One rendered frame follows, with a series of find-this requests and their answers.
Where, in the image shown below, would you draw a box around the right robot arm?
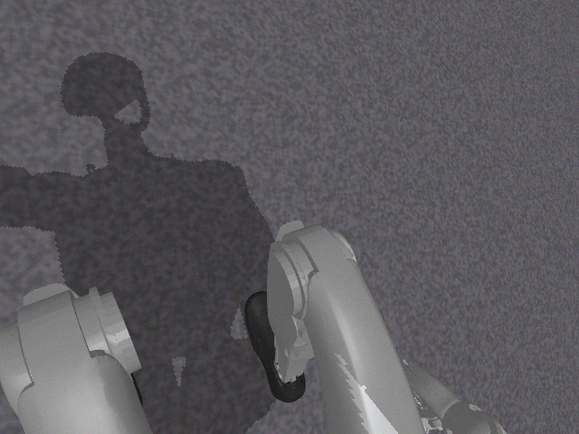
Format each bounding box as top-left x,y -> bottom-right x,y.
441,401 -> 507,434

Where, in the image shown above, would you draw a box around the right robot foot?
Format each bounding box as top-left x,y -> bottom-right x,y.
244,291 -> 306,402

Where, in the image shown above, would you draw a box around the right robot hand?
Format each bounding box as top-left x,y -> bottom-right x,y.
399,357 -> 461,434

